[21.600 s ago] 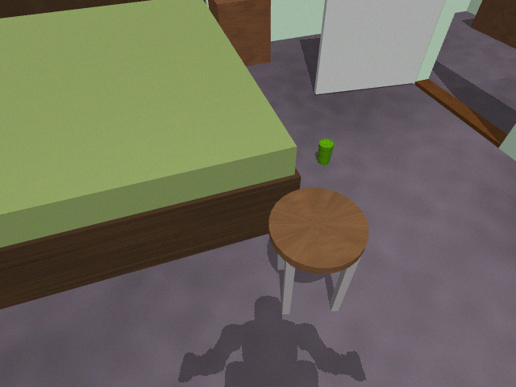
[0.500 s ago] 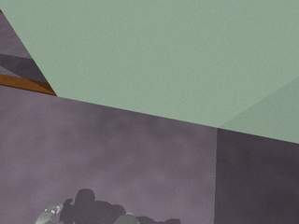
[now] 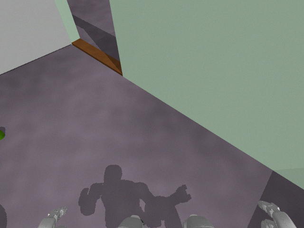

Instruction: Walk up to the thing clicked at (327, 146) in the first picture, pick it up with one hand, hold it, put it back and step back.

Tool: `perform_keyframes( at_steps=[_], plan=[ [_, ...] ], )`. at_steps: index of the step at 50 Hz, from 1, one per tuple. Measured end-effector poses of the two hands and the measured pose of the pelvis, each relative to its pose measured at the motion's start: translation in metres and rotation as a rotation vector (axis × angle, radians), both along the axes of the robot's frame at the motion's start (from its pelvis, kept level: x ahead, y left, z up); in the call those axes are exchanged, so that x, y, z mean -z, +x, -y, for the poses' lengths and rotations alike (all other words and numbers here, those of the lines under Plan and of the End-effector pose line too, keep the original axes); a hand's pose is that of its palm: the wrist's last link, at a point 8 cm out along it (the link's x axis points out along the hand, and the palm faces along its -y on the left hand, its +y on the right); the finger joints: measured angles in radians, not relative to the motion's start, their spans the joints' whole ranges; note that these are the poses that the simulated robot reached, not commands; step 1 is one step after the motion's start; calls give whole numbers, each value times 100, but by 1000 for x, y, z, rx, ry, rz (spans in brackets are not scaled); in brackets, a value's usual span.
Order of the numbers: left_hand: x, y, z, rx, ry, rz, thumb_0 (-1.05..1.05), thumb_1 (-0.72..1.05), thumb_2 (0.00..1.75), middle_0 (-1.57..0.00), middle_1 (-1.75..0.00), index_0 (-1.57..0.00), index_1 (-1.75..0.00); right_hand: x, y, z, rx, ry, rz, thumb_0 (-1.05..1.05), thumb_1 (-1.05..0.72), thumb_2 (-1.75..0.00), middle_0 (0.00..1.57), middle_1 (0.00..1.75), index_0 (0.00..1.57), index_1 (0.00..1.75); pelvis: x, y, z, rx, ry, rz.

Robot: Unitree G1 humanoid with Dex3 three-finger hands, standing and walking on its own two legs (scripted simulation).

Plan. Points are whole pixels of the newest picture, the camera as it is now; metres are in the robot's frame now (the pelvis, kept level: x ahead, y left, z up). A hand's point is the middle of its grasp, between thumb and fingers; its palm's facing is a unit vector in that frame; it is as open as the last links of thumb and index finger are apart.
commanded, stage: walk up
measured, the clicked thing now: out of the picture +0.78 +1.18 -0.69
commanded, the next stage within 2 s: none
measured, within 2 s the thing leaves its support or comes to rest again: neither
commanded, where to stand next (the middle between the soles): +0.05 +0.05 m, yaw +50 degrees
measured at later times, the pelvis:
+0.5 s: pelvis -0.03 +0.00 -0.01, yaw +23 degrees
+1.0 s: pelvis +0.00 -0.01 +0.00, yaw +42 degrees
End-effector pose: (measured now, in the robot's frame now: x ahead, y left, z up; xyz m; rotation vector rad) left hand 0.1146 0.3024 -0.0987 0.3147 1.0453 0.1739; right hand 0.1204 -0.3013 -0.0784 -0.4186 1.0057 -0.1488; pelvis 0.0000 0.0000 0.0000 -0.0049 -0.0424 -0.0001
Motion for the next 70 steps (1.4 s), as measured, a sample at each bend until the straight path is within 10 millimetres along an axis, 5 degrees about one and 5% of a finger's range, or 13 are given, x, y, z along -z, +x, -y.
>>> perform_keyframes(
  at_steps=[7, 16, 20, 25, 33, 42, 53, 61, 70],
  plan=[
    [-14, -73, 3, -154, 124, -26, 1, 91, 90, -21, -30, -20, -30, 20, 44, 16, -134, 33, 17, 0, -91, -90, 20, 30, 20, 30, 10, -12, 31, -129, -3, -5],
    [-41, -168, -11, -330, 192, -89, 1, 90, 90, -21, -30, -21, -30, 21, 52, 9, -279, 41, -99, 0, -91, -90, 20, 30, 20, 30, -3, -18, 31, -302, 16, -28],
    [-34, -204, -27, -393, 189, -75, 1, 90, 90, -21, -30, -21, -30, 22, 57, -10, -330, 12, -144, 1, -91, -90, 20, 30, 20, 30, 3, -23, 21, -374, 9, -28],
    [-2, -240, -46, -480, 139, -109, 1, 90, 90, -21, -30, -20, -30, 16, 65, -45, -380, -25, -93, 1, -91, -90, 20, 30, 20, 30, 15, -28, 2, -412, 50, -17],
    [7, -229, -25, -556, 31, -54, 1, 91, 90, -21, -30, -20, -30, -1, 81, -67, -468, -72, -99, 0, -90, -90, 21, 30, 21, 30, 2, -12, -10, -553, 7, -20],
    [5, -217, 4, -623, 63, -17, 1, 91, 90, -21, -30, -20, -30, 32, 136, -86, -562, -44, -69, 0, -90, -90, 20, 30, 20, 30, 16, 1, 8, -657, 0, 2],
    [-23, -278, 17, -775, 100, -55, 1, 90, 90, -21, -30, -21, -30, 25, 161, -126, -724, -24, -98, 0, -91, -90, 20, 30, 20, 30, -1, -2, 2, -767, 26, -8],
    [15, -332, 5, -892, 41, -113, 1, 91, 90, -21, -30, -20, -30, 20, 148, -152, -757, -101, -86, 0, -91, -90, 20, 30, 20, 30, 14, -15, -19, -811, 40, -2],
    [30, -335, 30, -944, -73, -146, 1, 91, 90, -21, -30, -20, -30, 8, 151, -185, -814, -100, -66, 0, -90, -90, 21, 30, 20, 30, 5, -17, -25, -871, -13, -12]
  ],
)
